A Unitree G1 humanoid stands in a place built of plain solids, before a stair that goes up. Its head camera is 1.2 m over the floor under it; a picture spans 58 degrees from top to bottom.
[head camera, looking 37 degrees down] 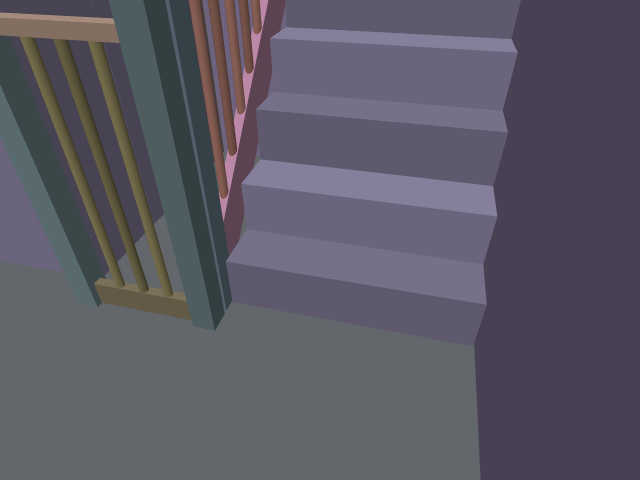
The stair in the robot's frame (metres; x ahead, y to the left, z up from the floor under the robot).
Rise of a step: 0.20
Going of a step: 0.20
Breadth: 0.90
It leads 14 degrees to the right of straight ahead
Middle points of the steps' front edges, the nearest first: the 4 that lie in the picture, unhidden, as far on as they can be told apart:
1.09 -0.10 0.21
1.29 -0.15 0.41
1.48 -0.20 0.62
1.68 -0.24 0.82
